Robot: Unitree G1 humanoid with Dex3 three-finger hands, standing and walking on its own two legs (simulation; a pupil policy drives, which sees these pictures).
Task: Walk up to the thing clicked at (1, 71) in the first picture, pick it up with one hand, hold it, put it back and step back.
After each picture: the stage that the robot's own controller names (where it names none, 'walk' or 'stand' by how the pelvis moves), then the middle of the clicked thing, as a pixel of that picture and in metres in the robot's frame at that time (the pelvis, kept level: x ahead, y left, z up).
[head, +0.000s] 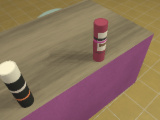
stand; (18, 86) +0.41 +0.31 -0.06
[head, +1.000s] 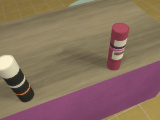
rise first; (17, 81) +0.40 +0.32 -0.05
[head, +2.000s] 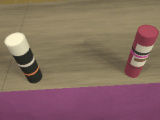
rise first; (26, 61) +0.47 +0.27 -0.01
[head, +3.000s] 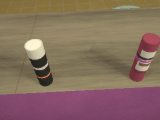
stand; (40, 65) +0.51 +0.22 -0.04
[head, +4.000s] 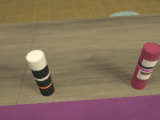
stand; (42, 75) +0.47 +0.22 -0.06
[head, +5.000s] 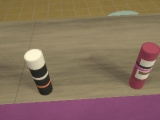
stand; (40, 74) +0.47 +0.22 -0.06
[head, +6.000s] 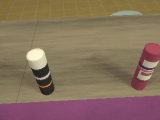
stand; (42, 74) +0.47 +0.21 -0.06
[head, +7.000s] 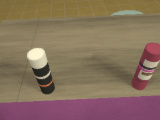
stand; (42, 73) +0.48 +0.21 -0.06
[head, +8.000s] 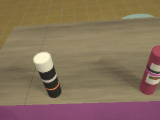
rise first; (49, 77) +0.47 +0.21 -0.05
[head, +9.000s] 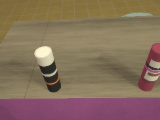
go down; (49, 71) +0.49 +0.21 -0.05
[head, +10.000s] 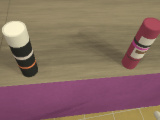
go down; (23, 53) +0.50 +0.20 -0.01
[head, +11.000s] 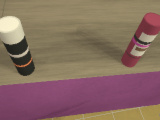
go down; (18, 50) +0.50 +0.21 +0.01
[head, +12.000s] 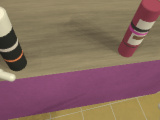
close in; (7, 44) +0.50 +0.22 +0.04
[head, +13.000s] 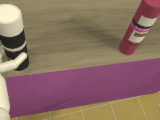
close; (14, 43) +0.49 +0.19 +0.05
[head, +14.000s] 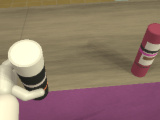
lift; (33, 76) +0.34 +0.16 +0.12
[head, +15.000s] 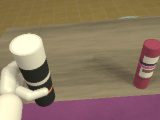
hold; (37, 76) +0.31 +0.15 +0.16
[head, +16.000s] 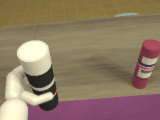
hold; (42, 81) +0.31 +0.14 +0.13
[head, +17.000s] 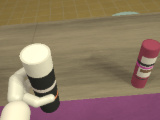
crouch; (44, 83) +0.31 +0.14 +0.12
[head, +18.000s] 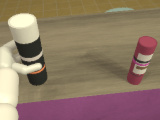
crouch; (31, 54) +0.41 +0.17 +0.14
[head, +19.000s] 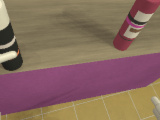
lower; (3, 40) +0.49 +0.20 +0.05
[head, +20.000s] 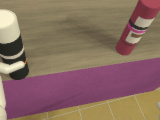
lower; (12, 51) +0.46 +0.19 +0.05
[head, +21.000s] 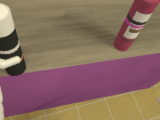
lower; (7, 46) +0.47 +0.19 +0.05
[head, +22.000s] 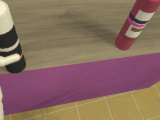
lower; (6, 43) +0.48 +0.19 +0.05
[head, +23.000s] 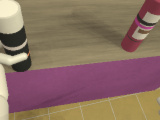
loosen; (15, 42) +0.48 +0.18 +0.06
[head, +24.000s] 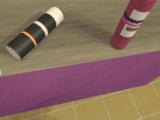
withdraw; (37, 31) +0.59 +0.10 -0.04
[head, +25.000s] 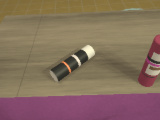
sink last; (73, 62) +0.58 +0.09 -0.10
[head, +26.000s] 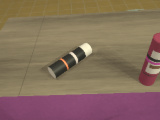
stand; (70, 59) +0.61 +0.12 -0.09
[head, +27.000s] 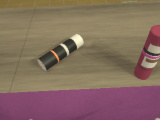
stand; (61, 51) +0.63 +0.14 -0.08
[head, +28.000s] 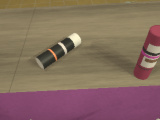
stand; (59, 50) +0.64 +0.15 -0.08
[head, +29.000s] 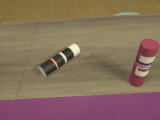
stand; (60, 59) +0.65 +0.16 -0.13
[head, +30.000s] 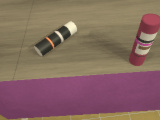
walk; (56, 38) +0.70 +0.18 -0.11
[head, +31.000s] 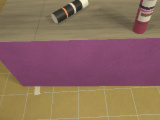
walk; (70, 9) +0.94 +0.12 -0.13
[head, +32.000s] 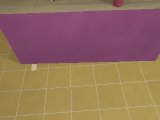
walk; out of the picture +1.25 +0.20 -0.12
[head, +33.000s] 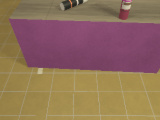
stand; (73, 2) +1.31 +0.10 -0.14
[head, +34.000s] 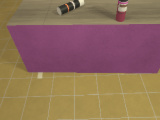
stand; (70, 6) +1.29 +0.12 -0.15
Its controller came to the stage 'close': yes
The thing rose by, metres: 0.20
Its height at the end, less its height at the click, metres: -0.09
